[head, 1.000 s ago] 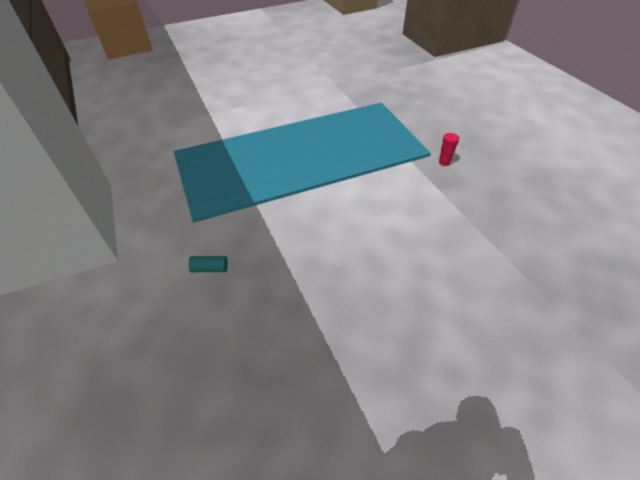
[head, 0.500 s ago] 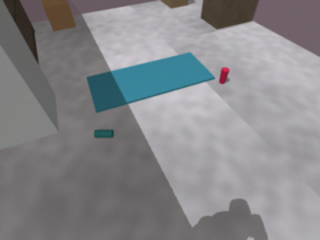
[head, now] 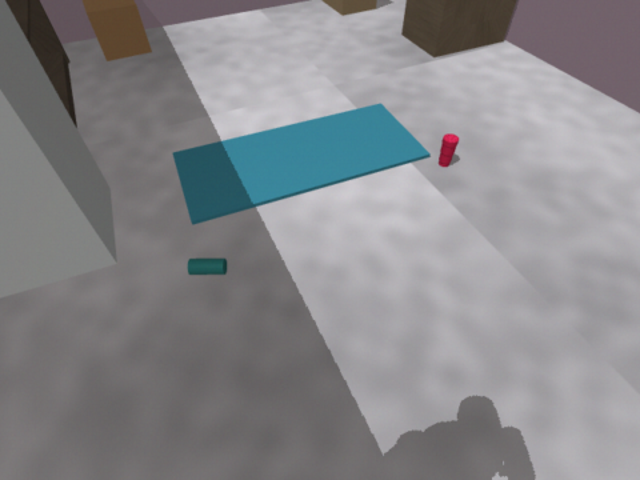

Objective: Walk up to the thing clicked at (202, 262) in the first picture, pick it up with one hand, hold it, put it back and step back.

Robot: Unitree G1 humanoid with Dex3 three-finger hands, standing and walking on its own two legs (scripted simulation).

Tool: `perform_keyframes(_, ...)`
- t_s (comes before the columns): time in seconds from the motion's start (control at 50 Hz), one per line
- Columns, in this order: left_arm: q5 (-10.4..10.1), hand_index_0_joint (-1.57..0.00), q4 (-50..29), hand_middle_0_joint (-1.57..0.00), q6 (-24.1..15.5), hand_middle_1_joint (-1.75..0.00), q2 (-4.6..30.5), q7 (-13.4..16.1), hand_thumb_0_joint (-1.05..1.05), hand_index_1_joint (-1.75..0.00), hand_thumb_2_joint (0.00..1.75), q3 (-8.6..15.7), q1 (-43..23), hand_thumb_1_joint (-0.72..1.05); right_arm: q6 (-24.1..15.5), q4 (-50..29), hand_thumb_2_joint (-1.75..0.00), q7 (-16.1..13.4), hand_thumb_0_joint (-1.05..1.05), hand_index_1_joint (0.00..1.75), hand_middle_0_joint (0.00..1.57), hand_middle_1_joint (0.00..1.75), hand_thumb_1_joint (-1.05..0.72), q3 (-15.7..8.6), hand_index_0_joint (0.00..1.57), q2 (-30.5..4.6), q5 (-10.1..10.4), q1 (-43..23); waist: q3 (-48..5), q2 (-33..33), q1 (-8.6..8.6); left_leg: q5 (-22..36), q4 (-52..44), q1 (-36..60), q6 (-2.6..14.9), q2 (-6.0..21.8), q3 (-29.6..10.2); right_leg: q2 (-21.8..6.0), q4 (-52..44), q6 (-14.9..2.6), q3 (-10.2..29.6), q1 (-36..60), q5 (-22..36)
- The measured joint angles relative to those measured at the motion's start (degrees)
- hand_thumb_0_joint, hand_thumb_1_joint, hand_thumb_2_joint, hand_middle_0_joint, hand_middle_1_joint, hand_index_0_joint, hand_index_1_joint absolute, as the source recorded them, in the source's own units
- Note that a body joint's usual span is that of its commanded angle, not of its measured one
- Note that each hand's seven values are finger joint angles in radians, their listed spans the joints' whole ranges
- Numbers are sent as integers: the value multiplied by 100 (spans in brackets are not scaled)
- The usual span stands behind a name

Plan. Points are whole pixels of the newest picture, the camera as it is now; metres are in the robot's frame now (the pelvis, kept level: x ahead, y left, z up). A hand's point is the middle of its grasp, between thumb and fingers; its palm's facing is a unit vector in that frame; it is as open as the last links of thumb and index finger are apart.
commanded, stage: stand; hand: left
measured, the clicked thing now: (207, 266) +0.99 +0.45 -0.75
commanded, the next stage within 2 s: walk up in 0.12 s
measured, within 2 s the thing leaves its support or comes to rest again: neither
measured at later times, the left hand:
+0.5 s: hand out of the picture +0.09 +0.39 -0.18, palm faces +0.00 -0.90 -0.43, open 7.4 cm
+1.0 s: hand (81, 376) +0.31 +0.39 -0.13, palm faces +0.02 -0.90 -0.44, open 7.3 cm
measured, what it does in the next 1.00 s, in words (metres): walks ahead: left foot, then right foot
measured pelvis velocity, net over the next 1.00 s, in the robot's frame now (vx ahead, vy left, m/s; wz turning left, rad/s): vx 0.26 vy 0.11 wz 0.04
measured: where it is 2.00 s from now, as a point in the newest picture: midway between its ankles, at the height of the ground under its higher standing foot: (259, 382)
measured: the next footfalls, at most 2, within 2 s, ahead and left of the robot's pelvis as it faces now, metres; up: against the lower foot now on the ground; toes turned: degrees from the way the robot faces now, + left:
left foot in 0.44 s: +0.17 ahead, +0.22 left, +0.00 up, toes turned +6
right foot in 0.80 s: +0.32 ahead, -0.01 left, +0.00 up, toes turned -2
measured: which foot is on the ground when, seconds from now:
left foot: down 0.00-0.16, up 0.18-0.42, down 0.44-0.82, up 0.84-1.00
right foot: down 0.00-0.46, up 0.48-0.78, down 0.80-1.00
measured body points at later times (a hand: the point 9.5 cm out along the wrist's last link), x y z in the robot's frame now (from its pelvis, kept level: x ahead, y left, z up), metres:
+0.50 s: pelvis +0.08 +0.08 -0.03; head +0.09 +0.10 +0.42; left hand +0.09 +0.44 -0.15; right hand +0.15 -0.26 -0.13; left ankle +0.13 +0.22 -0.75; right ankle +0.00 -0.10 -0.72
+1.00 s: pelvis +0.26 +0.11 -0.02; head +0.27 +0.08 +0.43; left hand +0.30 +0.44 -0.10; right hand +0.34 -0.20 -0.15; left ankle +0.27 +0.25 -0.69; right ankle +0.28 -0.01 -0.75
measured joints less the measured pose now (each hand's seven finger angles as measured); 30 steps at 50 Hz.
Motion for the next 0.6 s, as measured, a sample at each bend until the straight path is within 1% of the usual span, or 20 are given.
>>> perform_keyframes(0.12, 2, -21, 2, -21, -4, -30, 1, 4, 1, -30, 90, -7, 15, 91, 2, 9, -90, 1, 1, 30, 20, 30, -91, -2, 20, -2, 2, 13, 5, 3, -6, -3, -5, -3, -2, 3, -4, 2, -14, -1, -4, 2, 1)
perform_keyframes(0.14, 11, -21, -44, -21, -19, -30, 1, -30, 1, -30, 90, 35, 42, 91, 21, -54, -90, 51, 1, 30, 20, 30, -91, -56, 20, -9, -35, 46, 2, 10, -13, -192, 152, -72, 65, 0, -12, 3, 53, -29, -15, -25, -81)
perform_keyframes(0.18, 59, -21, -203, -21, -133, -30, 4, -98, 1, -30, 90, 150, 199, 91, 66, -228, -90, 174, 1, 30, 20, 30, -91, -184, 20, -82, -127, 188, -52, 62, -5, -1033, 970, -394, 242, -1, -25, 18, 251, -110, -45, -85, -332)
perform_keyframes(0.2, 86, -21, -292, -21, -192, -30, 12, -113, 1, -30, 90, 203, 296, 91, 107, -304, -90, 219, 1, 30, 20, 30, -91, -240, 20, -134, -175, 259, -88, 85, 15, -1257, 1555, -650, 287, -21, -46, 11, 289, -150, -56, -98, -370)
perform_keyframes(0.22, 102, -21, -375, -21, -241, -30, 24, -115, 0, -30, 90, 247, 392, 91, 137, -367, -90, 261, 1, 30, 20, 30, -91, -291, 20, -194, -208, 313, -102, 106, 49, -1314, 2085, -907, 304, -37, -81, -3, 285, -184, -58, -89, -350)
perform_keyframes(0.26, 117, -21, -484, -21, -298, -30, 59, -104, 0, -30, 90, 307, 570, 91, 154, -484, -90, 341, 1, 30, 20, 30, -91, -393, 20, -331, -236, 398, -85, 187, 95, -1259, 2776, -1340, 270, 16, -163, -19, 216, -180, -74, -3, -323)
perform_keyframes(0.28, 124, -21, -517, -21, -301, -30, 91, -104, 0, -30, 90, 329, 654, 91, 153, -543, -90, 378, 1, 30, 20, 30, -91, -442, 20, -394, -241, 437, -69, 226, 103, -1232, 2923, -1502, 233, 82, -187, -30, 179, -153, -88, 57, -338)
perform_keyframes(0.32, 142, -21, -567, -21, -287, -30, 190, -114, 0, -30, 90, 376, 808, 90, 148, -658, -90, 449, 1, 30, 20, 29, -91, -530, 20, -486, -250, 517, -33, 259, 102, -1187, 2874, -1709, 157, 243, -174, -79, 152, -77, -120, 180, -402)
perform_keyframes(0.38, 166, -21, -647, -21, -256, -30, 397, -136, 1, -30, 90, 439, 979, 90, 145, -805, -90, 529, 1, 30, 20, 29, -91, -634, 20, -546, -252, 608, 18, 220, 100, -1031, 2333, -1773, 120, 459, -131, -193, 328, 61, -159, 284, -646)
perform_keyframes(0.42, 161, -21, -684, -21, -219, -30, 542, -152, 1, -30, 90, 468, 1047, 90, 92, -907, -90, 553, 1, 30, 20, 29, -91, -690, 20, -560, -237, 673, 43, 144, 80, -701, 1827, -1612, 134, 524, -41, -316, 701, 135, -158, 251, -968)
perform_keyframes(0.44, 163, -21, -700, -21, -191, -30, 606, -153, 1, -30, 90, 475, 1069, 90, 38, -957, -90, 550, 1, 30, 20, 29, -91, -724, 20, -572, -235, 712, 49, 82, 54, -440, 1670, -1517, 83, 482, 26, -417, 1053, 108, -136, 162, -1224)
perform_keyframes(0.46, 159, -21, -714, -21, -158, -30, 675, -142, 1, -30, 90, 482, 1077, 90, -20, -997, -90, 527, 1, 30, 20, 29, -91, -756, 20, -551, -244, 714, 96, -68, 51, -259, 1778, -1494, 30, 360, 154, -574, 1595, -58, -2, -22, -1485)
perform_keyframes(0.48, 127, -21, -711, -21, -115, -30, 706, -114, 1, -30, 90, 486, 1065, 91, -76, -1055, -90, 494, 1, 30, 20, 29, -91, -765, 20, -522, -259, 720, 132, -163, 21, -377, 1981, -1517, 18, 279, 252, -569, 2341, -164, 251, -316, -1719)
perform_keyframes(0.5, 101, -21, -690, -21, -76, -30, 705, -82, 1, -30, 90, 468, 1021, 91, -118, -1110, -90, 470, 1, 30, 20, 29, -91, -753, 20, -487, -227, 752, 151, -175, -49, -513, 2101, -1520, 48, 245, 267, -415, 3083, -239, 436, -627, -1885)
perform_keyframes(0.52, 73, -20, -689, -21, -55, -30, 710, -61, 1, -30, 90, 426, 969, 91, -130, -1148, -90, 455, 1, 30, 20, 29, -91, -724, 20, -436, -187, 798, 162, -185, -101, -595, 2098, -1464, 103, 224, 278, -262, 3700, -290, 528, -927, -1903)
perform_keyframes(0.54, 37, -20, -715, -21, -65, -30, 719, -60, 1, -30, 90, 390, 926, 91, -127, -1170, -90, 438, 1, 30, 20, 29, -91, -681, 20, -372, -156, 846, 176, -214, -124, -627, 2006, -1354, 149, 205, 312, -160, 4123, -315, 543, -1197, -1792)
perform_keyframes(0.56, 2, -20, -755, -20, -101, -30, 724, -72, 1, -30, 90, 365, 895, 91, -124, -1188, -90, 418, 0, 30, 20, 29, -91, -633, 20, -306, -138, 902, 188, -251, -138, -624, 1867, -1216, 176, 180, 350, -115, 4330, -317, 503, -1420, -1622)
perform_keyframes(0.6, -38, -20, -839, -20, -185, -30, 700, -116, 1, -30, 90, 334, 851, 91, -137, -1217, -90, 393, 1, 30, 20, 29, -91, -542, 20, -214, -112, 1035, 192, -281, -163, -595, 1568, -933, 205, 131, 409, -124, 4227, -254, 341, -1727, -1345)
